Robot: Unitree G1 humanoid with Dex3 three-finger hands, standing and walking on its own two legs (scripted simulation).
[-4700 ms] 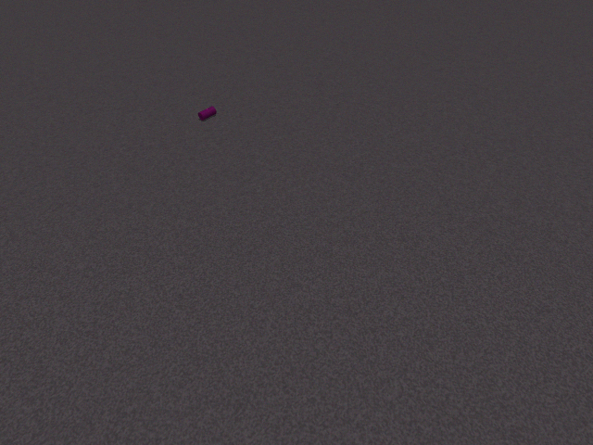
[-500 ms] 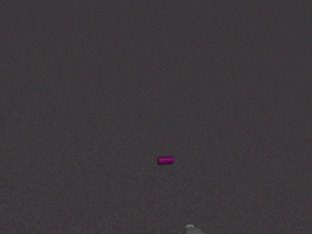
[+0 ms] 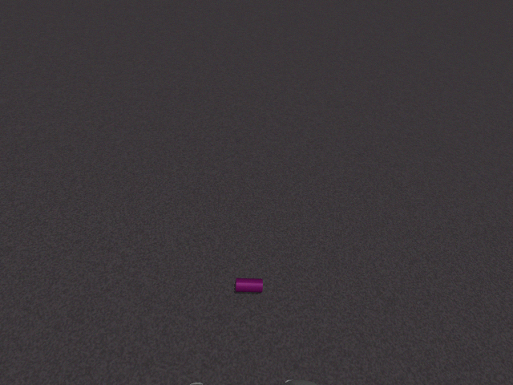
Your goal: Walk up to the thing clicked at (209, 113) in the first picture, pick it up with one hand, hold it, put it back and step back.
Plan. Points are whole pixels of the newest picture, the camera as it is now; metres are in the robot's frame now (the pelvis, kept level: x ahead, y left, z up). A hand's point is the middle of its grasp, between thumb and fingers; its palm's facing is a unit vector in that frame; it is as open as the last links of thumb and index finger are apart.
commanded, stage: walk up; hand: left
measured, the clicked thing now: (249, 285) +0.61 +0.00 -0.72
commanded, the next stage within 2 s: none
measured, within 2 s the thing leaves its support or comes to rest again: neither
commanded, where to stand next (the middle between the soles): +0.25 -0.26 m, yaw +3 degrees
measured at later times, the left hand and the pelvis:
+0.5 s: hand out of the picture +0.14 +0.08 -0.13, palm faces +0.01 -0.93 -0.36, open 7.4 cm; pelvis +0.10 -0.20 +0.00, yaw +0 degrees
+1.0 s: hand (287, 328) +0.27 -0.05 -0.15, palm faces +0.00 -0.91 -0.41, open 7.4 cm; pelvis +0.19 -0.33 -0.01, yaw +2 degrees
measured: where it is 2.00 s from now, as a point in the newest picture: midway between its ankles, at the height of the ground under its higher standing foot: outside the picture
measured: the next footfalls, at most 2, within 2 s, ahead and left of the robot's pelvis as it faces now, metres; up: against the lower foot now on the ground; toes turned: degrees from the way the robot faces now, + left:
right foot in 0.28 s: +0.16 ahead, -0.31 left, +0.00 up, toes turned -5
left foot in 0.60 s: +0.26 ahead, -0.13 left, +0.00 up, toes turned +6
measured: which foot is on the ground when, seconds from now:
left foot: down 0.00-0.28, up 0.30-0.58, down 0.60-0.90, up 0.92-1.00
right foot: up 0.00-0.26, down 0.28-0.60, up 0.62-0.86, down 0.88-1.00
